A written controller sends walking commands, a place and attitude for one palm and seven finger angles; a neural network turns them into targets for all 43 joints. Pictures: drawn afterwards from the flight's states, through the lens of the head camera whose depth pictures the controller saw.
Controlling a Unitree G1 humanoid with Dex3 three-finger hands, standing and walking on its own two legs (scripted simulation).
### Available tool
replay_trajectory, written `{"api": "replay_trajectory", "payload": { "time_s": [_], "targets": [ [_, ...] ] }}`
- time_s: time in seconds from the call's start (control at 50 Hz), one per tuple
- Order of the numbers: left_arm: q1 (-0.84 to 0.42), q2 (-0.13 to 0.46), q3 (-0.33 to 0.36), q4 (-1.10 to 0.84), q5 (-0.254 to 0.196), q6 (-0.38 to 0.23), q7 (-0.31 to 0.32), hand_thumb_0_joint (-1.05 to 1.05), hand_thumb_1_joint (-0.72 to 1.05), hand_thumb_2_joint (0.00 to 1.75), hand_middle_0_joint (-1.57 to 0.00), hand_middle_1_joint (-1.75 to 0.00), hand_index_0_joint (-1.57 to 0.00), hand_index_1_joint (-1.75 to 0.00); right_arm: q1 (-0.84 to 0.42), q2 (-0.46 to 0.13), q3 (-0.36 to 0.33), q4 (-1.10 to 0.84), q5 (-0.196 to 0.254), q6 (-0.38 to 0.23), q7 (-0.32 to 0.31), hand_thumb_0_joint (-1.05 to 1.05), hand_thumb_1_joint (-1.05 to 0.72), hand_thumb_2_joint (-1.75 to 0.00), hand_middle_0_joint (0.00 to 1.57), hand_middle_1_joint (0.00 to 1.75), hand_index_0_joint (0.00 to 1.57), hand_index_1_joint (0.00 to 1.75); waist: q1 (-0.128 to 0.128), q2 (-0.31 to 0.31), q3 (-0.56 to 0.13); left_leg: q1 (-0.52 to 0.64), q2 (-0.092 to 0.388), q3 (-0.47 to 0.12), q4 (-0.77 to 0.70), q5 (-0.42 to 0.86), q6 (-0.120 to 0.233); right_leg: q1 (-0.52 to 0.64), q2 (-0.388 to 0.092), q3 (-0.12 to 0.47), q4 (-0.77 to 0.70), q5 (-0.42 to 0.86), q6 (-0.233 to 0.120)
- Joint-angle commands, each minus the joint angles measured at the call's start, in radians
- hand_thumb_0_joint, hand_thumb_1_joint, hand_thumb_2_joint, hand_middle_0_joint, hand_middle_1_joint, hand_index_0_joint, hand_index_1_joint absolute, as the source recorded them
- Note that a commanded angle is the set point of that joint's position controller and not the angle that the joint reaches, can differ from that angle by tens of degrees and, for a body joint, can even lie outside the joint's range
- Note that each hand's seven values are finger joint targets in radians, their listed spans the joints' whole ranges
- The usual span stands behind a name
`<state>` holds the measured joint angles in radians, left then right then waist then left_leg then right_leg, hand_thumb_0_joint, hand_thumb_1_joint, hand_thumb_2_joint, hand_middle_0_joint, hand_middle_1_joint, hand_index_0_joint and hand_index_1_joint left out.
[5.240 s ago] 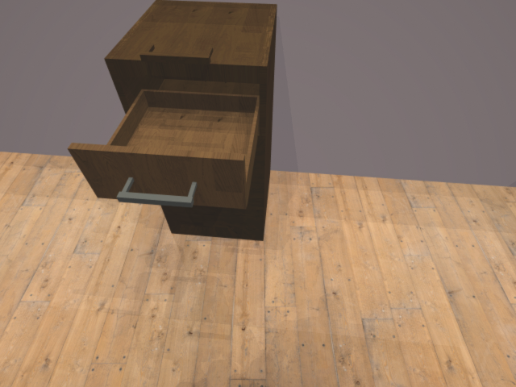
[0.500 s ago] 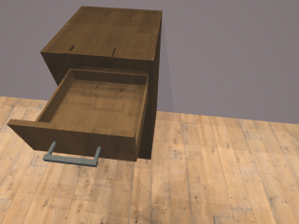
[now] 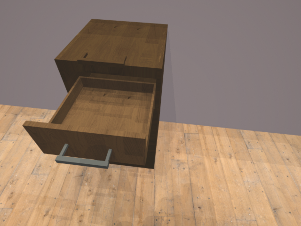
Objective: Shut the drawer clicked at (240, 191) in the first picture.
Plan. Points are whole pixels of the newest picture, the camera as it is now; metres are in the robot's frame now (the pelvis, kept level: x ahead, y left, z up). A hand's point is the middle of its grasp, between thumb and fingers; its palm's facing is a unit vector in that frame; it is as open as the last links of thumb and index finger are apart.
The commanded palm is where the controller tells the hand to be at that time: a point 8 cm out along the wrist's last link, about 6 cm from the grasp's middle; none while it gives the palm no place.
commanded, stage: shuffle to correct the standing spot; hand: left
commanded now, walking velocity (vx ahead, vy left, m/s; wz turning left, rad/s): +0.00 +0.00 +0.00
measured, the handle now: (84, 156) +0.34 +0.24 -0.06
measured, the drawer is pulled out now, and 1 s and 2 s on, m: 0.30 0.30 0.30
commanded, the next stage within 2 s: come to a stop and stand still in 0.12 s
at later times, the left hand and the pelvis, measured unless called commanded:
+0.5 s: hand out of the picture +0.02 +0.19 -0.18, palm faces -0.01 -0.97 -0.25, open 7.4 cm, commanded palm none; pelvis +0.02 +0.00 -0.01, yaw -1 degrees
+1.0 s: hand out of the picture +0.05 +0.17 -0.17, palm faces -0.02 -0.98 -0.21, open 7.3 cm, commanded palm none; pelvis +0.02 -0.01 +0.00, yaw -2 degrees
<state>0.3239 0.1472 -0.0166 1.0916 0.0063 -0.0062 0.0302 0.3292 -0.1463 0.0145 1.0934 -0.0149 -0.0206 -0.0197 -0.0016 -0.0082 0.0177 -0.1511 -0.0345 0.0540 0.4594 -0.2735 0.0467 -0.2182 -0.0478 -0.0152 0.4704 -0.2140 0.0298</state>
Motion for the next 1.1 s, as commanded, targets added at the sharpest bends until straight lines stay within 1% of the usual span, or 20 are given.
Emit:
{"api": "replay_trajectory", "payload": {
  "time_s": [0.0, 0.08, 0.16, 0.22, 0.24, 0.26, 0.28, 0.3, 0.34, 0.36, 0.38, 0.42, 0.46, 0.5, 0.56, 0.68, 0.74, 0.82, 0.96, 1.08],
  "targets": [
    [0.059, 0.073, 0.016, -0.024, 0.004, -0.017, 0.008, 0.00, 0.90, 0.90, -0.20, -0.30, -0.20, -0.30, 0.039, -0.098, -0.016, -0.020, 0.006, -0.015, -0.008, 0.00, -0.90, -0.90, 0.20, 0.30, 0.20, 0.30, 0.001, 0.016, 0.072, -0.108, 0.126, -0.120, -0.145, 0.050, -0.005, 0.026, -0.052, 0.061, -0.064, 0.083, -0.056],
    [0.073, 0.061, 0.015, -0.011, 0.004, -0.017, 0.010, 0.00, 0.90, 0.90, -0.20, -0.30, -0.20, -0.30, 0.043, -0.089, -0.015, -0.003, 0.008, -0.016, -0.011, 0.00, -0.90, -0.90, 0.20, 0.30, 0.20, 0.30, 0.002, 0.008, 0.078, -0.100, 0.127, -0.116, -0.145, 0.068, -0.005, 0.026, -0.053, 0.061, -0.066, 0.094, -0.054],
    [0.079, 0.066, 0.022, -0.012, 0.011, -0.014, 0.010, 0.00, 0.90, 0.90, -0.20, -0.30, -0.20, -0.30, 0.059, -0.096, -0.019, 0.004, 0.004, 0.000, -0.007, 0.00, -0.90, -0.90, 0.20, 0.30, 0.20, 0.30, 0.005, 0.018, 0.112, -0.116, 0.112, -0.092, -0.137, -0.097, -0.007, -0.015, -0.053, 0.091, -0.078, -0.053, -0.076],
    [0.089, 0.070, 0.030, -0.017, 0.015, -0.014, 0.009, 0.00, 0.90, 0.90, -0.20, -0.30, -0.20, -0.30, 0.061, -0.085, -0.022, -0.004, 0.002, 0.008, -0.002, 0.00, -0.90, -0.90, 0.20, 0.30, 0.20, 0.30, 0.005, -0.013, 0.139, -0.139, 0.100, -0.084, -0.118, -0.147, -0.005, -0.061, -0.060, 0.124, -0.092, -0.155, -0.090],
    [-0.009, 0.247, 0.017, -0.072, 0.006, -0.020, 0.007, 0.00, 0.90, 0.90, -0.20, -0.30, -0.20, -0.30, -0.047, -0.189, -0.029, -0.120, -0.019, 0.027, 0.010, 0.00, -0.90, -0.90, 0.20, 0.30, 0.20, 0.30, -0.044, 0.103, 0.237, -0.140, 0.057, -0.096, -0.182, -0.092, -0.005, -0.173, 0.029, 0.044, 0.055, -0.166, -0.096],
    [0.048, 0.136, 0.022, -0.088, 0.017, -0.009, 0.015, 0.00, 0.90, 0.90, -0.20, -0.30, -0.20, -0.30, -0.030, -0.155, -0.045, -0.135, -0.019, 0.001, 0.000, 0.00, -0.90, -0.90, 0.20, 0.30, 0.20, 0.30, 0.003, 0.154, 0.138, -0.235, 0.176, -0.159, -0.183, -0.287, 0.003, -0.115, 0.000, 0.008, 0.098, -0.180, -0.071],
    [0.069, 0.104, 0.008, -0.080, 0.020, -0.010, 0.015, 0.00, 0.90, 0.90, -0.20, -0.30, -0.20, -0.30, -0.067, -0.130, -0.037, -0.149, -0.011, 0.001, -0.002, 0.00, -0.90, -0.90, 0.20, 0.30, 0.20, 0.30, 0.015, 0.153, 0.079, -0.258, 0.150, -0.162, -0.178, -0.278, 0.009, -0.041, 0.000, 0.015, 0.089, -0.083, -0.069],
    [0.096, 0.102, 0.009, -0.074, 0.018, -0.018, 0.016, 0.00, 0.90, 0.90, -0.20, -0.30, -0.20, -0.30, -0.074, -0.128, -0.039, -0.156, -0.007, 0.001, -0.003, 0.00, -0.90, -0.90, 0.20, 0.30, 0.20, 0.30, 0.022, 0.059, 0.044, -0.250, 0.132, -0.151, -0.134, -0.235, 0.006, -0.009, -0.004, 0.036, 0.067, -0.071, -0.070],
    [0.076, 0.126, 0.009, -0.084, 0.016, -0.025, 0.017, 0.00, 0.90, 0.90, -0.20, -0.30, -0.20, -0.30, -0.035, -0.133, -0.037, -0.153, -0.007, -0.003, 0.000, 0.00, -0.90, -0.90, 0.20, 0.30, 0.20, 0.30, 0.000, -0.069, 0.015, -0.167, 0.105, -0.119, -0.053, -0.105, 0.001, -0.046, -0.034, 0.112, 0.011, -0.085, -0.083],
    [0.062, 0.125, 0.013, -0.086, 0.012, -0.029, 0.019, 0.00, 0.90, 0.90, -0.20, -0.30, -0.20, -0.30, -0.022, -0.127, -0.040, -0.140, -0.004, -0.005, 0.000, 0.00, -0.90, -0.90, 0.20, 0.30, 0.20, 0.30, -0.008, -0.081, 0.010, -0.126, 0.097, -0.108, -0.031, -0.046, -0.001, -0.068, -0.051, 0.130, -0.012, -0.065, -0.080],
    [0.045, 0.133, 0.016, -0.087, 0.008, -0.030, 0.021, 0.00, 0.90, 0.90, -0.20, -0.30, -0.20, -0.30, -0.014, -0.127, -0.041, -0.130, 0.001, -0.007, -0.001, 0.00, -0.90, -0.90, 0.20, 0.30, 0.20, 0.30, -0.016, -0.072, 0.020, -0.103, 0.100, -0.106, -0.031, 0.005, -0.002, -0.078, -0.054, 0.132, -0.018, -0.023, -0.075],
    [0.039, 0.143, 0.023, -0.085, 0.006, -0.034, 0.023, 0.00, 0.90, 0.90, -0.20, -0.30, -0.20, -0.30, -0.016, -0.142, -0.045, -0.110, 0.004, -0.015, -0.006, 0.00, -0.90, -0.90, 0.20, 0.30, 0.20, 0.30, -0.012, -0.012, -0.001, -0.057, 0.117, -0.106, -0.025, 0.173, 0.003, -0.043, -0.048, 0.107, 0.016, 0.148, -0.069],
    [0.046, 0.133, 0.020, -0.084, 0.004, -0.030, 0.027, 0.00, 0.90, 0.90, -0.20, -0.30, -0.20, -0.30, -0.017, -0.136, -0.040, -0.093, 0.003, -0.015, -0.007, 0.00, -0.90, -0.90, 0.20, 0.30, 0.20, 0.30, -0.007, 0.001, -0.006, -0.030, 0.126, -0.091, -0.010, 0.302, -0.001, -0.016, -0.045, 0.095, 0.037, 0.242, -0.065],
    [0.036, 0.148, 0.024, -0.084, 0.003, -0.027, 0.028, 0.00, 0.90, 0.90, -0.20, -0.30, -0.20, -0.30, -0.037, -0.138, -0.043, -0.085, 0.005, -0.009, -0.009, 0.00, -0.90, -0.90, 0.20, 0.30, 0.20, 0.30, -0.006, -0.010, 0.024, -0.041, 0.125, -0.088, -0.023, 0.275, -0.006, -0.012, -0.053, 0.095, 0.023, 0.261, -0.062],
    [0.021, 0.150, 0.024, -0.089, 0.004, -0.023, 0.029, 0.00, 0.90, 0.90, -0.20, -0.30, -0.20, -0.30, -0.053, -0.142, -0.043, -0.071, 0.003, -0.005, -0.006, 0.00, -0.90, -0.90, 0.20, 0.30, 0.20, 0.30, -0.004, -0.005, 0.015, -0.013, 0.129, -0.080, -0.029, 0.296, -0.006, -0.001, -0.052, 0.093, 0.019, 0.278, -0.059],
    [-0.014, 0.162, 0.026, -0.096, 0.004, -0.019, 0.026, 0.00, 0.90, 0.90, -0.20, -0.30, -0.20, -0.30, -0.087, -0.150, -0.041, -0.054, 0.002, 0.001, -0.004, 0.00, -0.90, -0.90, 0.20, 0.30, 0.20, 0.30, -0.001, -0.014, 0.032, -0.008, 0.131, -0.075, -0.060, 0.234, -0.011, 0.005, -0.058, 0.100, -0.016, 0.253, -0.054],
    [-0.022, 0.163, 0.027, -0.098, 0.005, -0.018, 0.025, 0.00, 0.90, 0.90, -0.20, -0.30, -0.20, -0.30, -0.087, -0.151, -0.039, -0.044, 0.003, -0.001, -0.003, 0.00, -0.90, -0.90, 0.20, 0.30, 0.20, 0.30, -0.001, -0.003, 0.015, 0.007, 0.132, -0.077, -0.070, 0.243, -0.012, 0.017, -0.056, 0.098, -0.021, 0.251, -0.052],
    [-0.026, 0.156, 0.028, -0.086, 0.004, -0.018, 0.023, 0.00, 0.90, 0.90, -0.20, -0.30, -0.20, -0.30, -0.090, -0.145, -0.038, -0.028, 0.003, 0.001, -0.003, 0.00, -0.90, -0.90, 0.20, 0.30, 0.20, 0.30, -0.001, -0.003, 0.026, 0.005, 0.130, -0.076, -0.082, 0.199, -0.015, 0.017, -0.061, 0.101, -0.041, 0.227, -0.052],
    [-0.015, 0.133, 0.027, -0.059, 0.004, -0.016, 0.023, 0.00, 0.90, 0.90, -0.20, -0.30, -0.20, -0.30, -0.059, -0.132, -0.034, 0.009, 0.006, -0.001, -0.006, 0.00, -0.90, -0.90, 0.20, 0.30, 0.20, 0.30, -0.002, 0.016, 0.028, 0.015, 0.139, -0.079, -0.100, 0.203, -0.014, 0.028, -0.053, 0.090, -0.053, 0.195, -0.049],
    [0.007, 0.112, 0.024, -0.029, 0.005, -0.014, 0.022, 0.00, 0.90, 0.90, -0.20, -0.30, -0.20, -0.30, -0.030, -0.119, -0.030, 0.036, 0.009, 0.000, -0.007, 0.00, -0.90, -0.90, 0.20, 0.30, 0.20, 0.30, -0.002, 0.018, 0.070, -0.010, 0.140, -0.085, -0.134, 0.119, -0.013, 0.014, -0.049, 0.084, -0.072, 0.123, -0.044]
  ]
}}
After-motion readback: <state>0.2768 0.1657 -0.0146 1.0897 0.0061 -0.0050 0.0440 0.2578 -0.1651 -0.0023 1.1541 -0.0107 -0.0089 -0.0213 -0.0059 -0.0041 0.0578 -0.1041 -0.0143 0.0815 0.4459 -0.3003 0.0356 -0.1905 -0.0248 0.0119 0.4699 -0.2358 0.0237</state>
